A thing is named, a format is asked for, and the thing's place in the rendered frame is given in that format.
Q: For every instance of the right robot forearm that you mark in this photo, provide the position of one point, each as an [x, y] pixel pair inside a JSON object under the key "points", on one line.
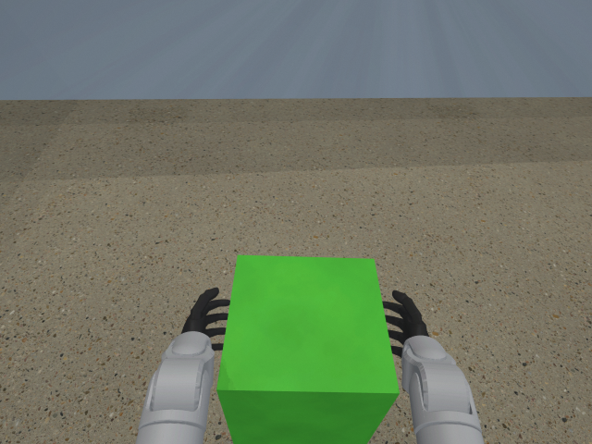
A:
{"points": [[442, 403]]}

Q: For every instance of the left robot forearm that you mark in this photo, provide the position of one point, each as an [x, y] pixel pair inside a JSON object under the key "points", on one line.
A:
{"points": [[177, 399]]}

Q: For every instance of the robot left hand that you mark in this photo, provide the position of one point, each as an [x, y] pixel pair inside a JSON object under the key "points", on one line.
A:
{"points": [[198, 319]]}

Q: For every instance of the robot right hand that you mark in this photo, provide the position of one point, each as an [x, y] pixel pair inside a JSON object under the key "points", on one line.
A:
{"points": [[411, 324]]}

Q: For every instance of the carton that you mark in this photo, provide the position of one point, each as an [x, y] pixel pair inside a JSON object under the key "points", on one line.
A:
{"points": [[306, 356]]}

